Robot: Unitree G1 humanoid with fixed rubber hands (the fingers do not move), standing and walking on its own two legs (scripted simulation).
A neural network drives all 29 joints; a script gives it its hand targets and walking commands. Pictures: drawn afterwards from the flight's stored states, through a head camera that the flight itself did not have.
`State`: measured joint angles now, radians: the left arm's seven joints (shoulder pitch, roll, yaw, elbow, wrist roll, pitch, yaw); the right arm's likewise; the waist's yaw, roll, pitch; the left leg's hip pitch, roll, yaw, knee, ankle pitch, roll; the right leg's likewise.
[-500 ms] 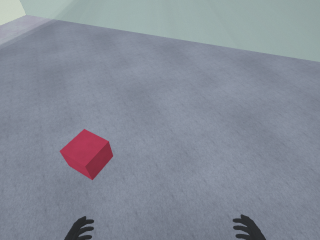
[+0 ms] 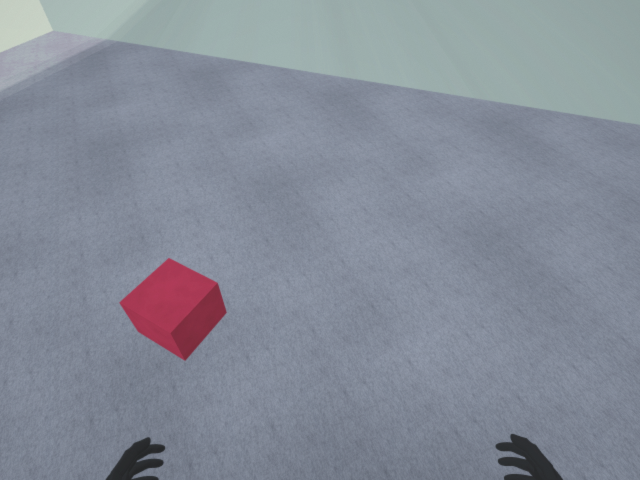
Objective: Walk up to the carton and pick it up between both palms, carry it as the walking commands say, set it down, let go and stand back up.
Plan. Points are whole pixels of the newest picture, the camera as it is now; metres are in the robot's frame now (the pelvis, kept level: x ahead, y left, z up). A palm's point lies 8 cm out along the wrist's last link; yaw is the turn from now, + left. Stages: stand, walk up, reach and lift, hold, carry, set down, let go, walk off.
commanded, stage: stand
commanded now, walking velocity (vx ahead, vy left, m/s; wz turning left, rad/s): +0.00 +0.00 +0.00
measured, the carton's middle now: (176, 307) +0.83 +0.48 -0.66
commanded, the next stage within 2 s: walk up in 0.30 s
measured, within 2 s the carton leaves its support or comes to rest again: neither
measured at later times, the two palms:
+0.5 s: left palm out of the picture +0.12 +0.27 -0.09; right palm out of the picture +0.11 -0.28 -0.09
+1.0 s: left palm out of the picture +0.14 +0.46 -0.06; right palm out of the picture +0.13 -0.21 -0.09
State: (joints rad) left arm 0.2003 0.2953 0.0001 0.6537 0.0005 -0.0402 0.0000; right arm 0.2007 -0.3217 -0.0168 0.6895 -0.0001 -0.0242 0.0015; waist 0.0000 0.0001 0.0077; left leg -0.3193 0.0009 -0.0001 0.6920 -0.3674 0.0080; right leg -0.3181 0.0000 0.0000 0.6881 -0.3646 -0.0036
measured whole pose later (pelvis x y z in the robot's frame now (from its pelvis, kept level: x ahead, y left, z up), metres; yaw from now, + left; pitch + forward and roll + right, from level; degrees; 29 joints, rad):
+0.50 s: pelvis -0.01 +0.00 +0.00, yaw +0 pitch -1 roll +0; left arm 0.20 0.31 0.00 0.73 0.00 -0.04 0.00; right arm 0.20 -0.33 -0.02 0.76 0.00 -0.03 0.00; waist 0.00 0.00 0.01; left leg -0.32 0.00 0.00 0.69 -0.36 0.01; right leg -0.32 0.00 0.00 0.69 -0.36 0.00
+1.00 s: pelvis +0.05 +0.11 +0.00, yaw +7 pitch -2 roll +0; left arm 0.22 0.47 0.08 0.73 0.02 -0.08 0.00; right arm 0.34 -0.44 -0.09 0.75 0.00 0.00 0.10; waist -0.03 0.00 0.05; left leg -0.40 -0.05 0.00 0.67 -0.25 0.08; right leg -0.47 -0.05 -0.02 0.90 -0.55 -0.01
